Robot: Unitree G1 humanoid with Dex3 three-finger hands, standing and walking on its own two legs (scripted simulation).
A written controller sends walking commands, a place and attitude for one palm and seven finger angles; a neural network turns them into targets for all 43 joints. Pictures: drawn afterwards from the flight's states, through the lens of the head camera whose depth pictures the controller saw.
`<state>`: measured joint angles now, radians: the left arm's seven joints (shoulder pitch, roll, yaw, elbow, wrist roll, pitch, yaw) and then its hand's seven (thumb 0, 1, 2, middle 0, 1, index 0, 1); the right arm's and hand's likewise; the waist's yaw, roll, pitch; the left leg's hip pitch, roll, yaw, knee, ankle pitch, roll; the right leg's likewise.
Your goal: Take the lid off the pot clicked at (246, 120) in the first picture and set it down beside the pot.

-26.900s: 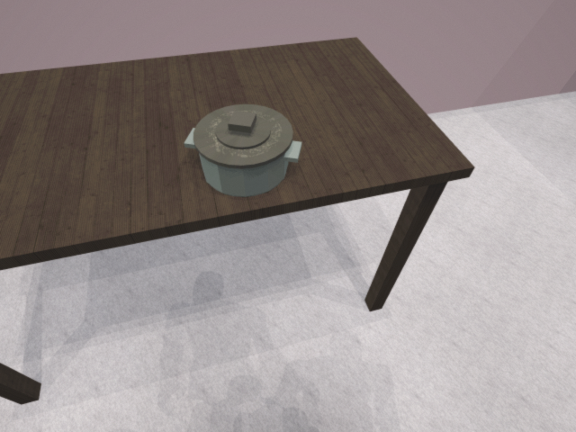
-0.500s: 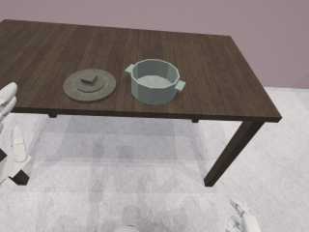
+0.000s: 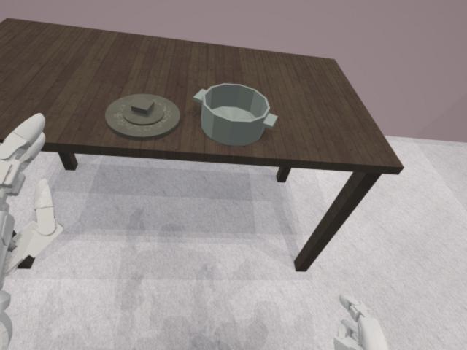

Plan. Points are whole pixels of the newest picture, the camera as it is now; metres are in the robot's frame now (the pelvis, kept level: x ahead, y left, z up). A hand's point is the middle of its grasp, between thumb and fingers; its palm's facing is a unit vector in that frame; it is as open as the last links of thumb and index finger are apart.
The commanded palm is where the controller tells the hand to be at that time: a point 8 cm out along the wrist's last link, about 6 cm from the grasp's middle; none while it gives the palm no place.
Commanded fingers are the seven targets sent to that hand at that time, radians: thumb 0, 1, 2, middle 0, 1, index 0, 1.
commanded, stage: step back with the hand held close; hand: left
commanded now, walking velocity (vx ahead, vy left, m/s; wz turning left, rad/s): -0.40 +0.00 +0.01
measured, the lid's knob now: (142, 106) +0.67 +0.28 +0.02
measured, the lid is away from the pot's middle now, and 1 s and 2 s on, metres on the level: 0.24 0.24 0.24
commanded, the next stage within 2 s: stop stepping back and stand still in 0.04 s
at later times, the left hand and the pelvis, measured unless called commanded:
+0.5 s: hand out of the picture +0.05 +0.29 +0.20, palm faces +0.40 -0.88 -0.25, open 7.4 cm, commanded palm -0.02 +0.32 +0.20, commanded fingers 0.00 0.90 0.90 -0.20 -0.30 -0.20 -0.30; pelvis -0.16 +0.05 +0.00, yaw -4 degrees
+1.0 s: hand out of the picture -0.01 +0.33 +0.14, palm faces +0.28 -0.87 -0.40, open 7.4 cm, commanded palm none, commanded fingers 0.00 0.90 0.90 -0.20 -0.30 -0.20 -0.30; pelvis -0.24 +0.09 +0.00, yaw -1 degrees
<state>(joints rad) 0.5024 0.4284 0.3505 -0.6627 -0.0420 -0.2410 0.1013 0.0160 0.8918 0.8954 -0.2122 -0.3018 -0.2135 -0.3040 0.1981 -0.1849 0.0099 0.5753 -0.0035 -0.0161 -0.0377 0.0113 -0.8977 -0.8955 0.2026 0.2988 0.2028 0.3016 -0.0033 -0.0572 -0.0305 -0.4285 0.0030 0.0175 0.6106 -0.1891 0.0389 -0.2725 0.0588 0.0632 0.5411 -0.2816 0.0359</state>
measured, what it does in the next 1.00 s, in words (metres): walks backwards: right foot, then left foot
